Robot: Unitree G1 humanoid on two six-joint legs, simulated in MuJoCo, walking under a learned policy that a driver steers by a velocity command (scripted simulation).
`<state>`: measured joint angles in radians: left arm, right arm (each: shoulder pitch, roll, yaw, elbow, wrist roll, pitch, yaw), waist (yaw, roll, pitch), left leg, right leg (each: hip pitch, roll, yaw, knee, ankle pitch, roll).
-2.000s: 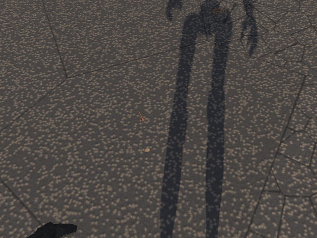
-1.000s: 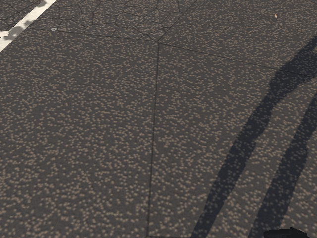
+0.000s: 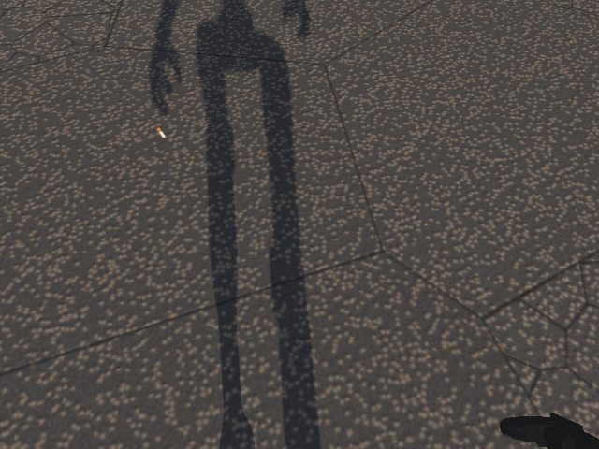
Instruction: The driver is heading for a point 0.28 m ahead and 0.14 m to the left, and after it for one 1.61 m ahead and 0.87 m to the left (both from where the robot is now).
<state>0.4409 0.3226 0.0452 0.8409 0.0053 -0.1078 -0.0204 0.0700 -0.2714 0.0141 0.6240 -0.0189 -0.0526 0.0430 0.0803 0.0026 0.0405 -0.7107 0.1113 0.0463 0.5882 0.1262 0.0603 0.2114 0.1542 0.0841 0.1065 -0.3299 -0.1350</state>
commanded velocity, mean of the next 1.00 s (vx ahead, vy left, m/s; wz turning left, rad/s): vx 0.29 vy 0.00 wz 0.79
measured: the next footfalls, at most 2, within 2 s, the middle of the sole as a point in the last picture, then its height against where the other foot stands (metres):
left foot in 0.08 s outside the picture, level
right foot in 0.50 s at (310, 383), level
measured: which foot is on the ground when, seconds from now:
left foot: up 0.00-0.06, down 0.08-0.50, up 0.52-0.90, down 0.92-1.00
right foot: down 0.00-0.10, up 0.12-0.48, down 0.50-0.90, up 0.92-1.00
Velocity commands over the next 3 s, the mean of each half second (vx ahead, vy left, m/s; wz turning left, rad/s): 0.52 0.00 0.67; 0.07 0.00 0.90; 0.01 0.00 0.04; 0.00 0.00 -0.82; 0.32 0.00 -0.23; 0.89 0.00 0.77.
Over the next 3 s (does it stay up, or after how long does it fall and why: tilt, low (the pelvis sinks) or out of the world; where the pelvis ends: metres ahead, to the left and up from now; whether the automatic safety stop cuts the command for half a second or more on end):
stays up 0.78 0.34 0.01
